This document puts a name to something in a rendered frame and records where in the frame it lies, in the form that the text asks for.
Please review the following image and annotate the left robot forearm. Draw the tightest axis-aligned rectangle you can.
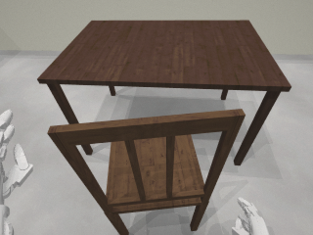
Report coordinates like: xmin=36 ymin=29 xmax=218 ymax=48
xmin=0 ymin=204 xmax=14 ymax=235

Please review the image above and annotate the chair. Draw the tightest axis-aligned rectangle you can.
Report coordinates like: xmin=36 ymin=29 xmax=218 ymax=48
xmin=47 ymin=109 xmax=246 ymax=235

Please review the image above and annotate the right robot hand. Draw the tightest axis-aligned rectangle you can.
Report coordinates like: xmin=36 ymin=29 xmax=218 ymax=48
xmin=232 ymin=197 xmax=270 ymax=235

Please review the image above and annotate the table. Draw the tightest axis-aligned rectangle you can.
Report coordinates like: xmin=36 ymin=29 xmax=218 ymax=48
xmin=37 ymin=20 xmax=291 ymax=165

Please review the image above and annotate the left robot hand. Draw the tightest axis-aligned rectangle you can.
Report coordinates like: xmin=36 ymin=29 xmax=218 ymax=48
xmin=0 ymin=109 xmax=33 ymax=205

